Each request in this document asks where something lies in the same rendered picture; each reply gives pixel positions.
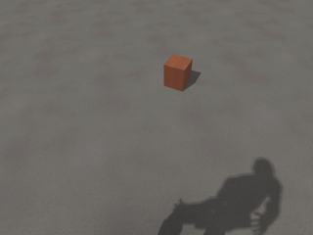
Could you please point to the carton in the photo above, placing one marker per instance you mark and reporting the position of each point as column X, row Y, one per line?
column 177, row 72

